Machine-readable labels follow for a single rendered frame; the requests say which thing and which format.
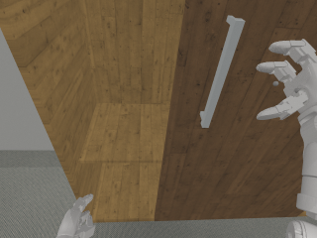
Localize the robot right forearm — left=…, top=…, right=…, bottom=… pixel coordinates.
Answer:
left=296, top=104, right=317, bottom=220

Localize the wardrobe door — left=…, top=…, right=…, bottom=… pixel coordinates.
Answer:
left=154, top=0, right=317, bottom=221

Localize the left robot hand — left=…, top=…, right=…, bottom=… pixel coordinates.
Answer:
left=56, top=193, right=96, bottom=238

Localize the robot right upper arm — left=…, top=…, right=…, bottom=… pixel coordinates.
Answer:
left=285, top=220, right=317, bottom=238

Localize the right robot hand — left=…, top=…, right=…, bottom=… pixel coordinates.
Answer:
left=256, top=39, right=317, bottom=120

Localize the handle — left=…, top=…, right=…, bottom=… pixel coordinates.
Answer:
left=200, top=15, right=246, bottom=128

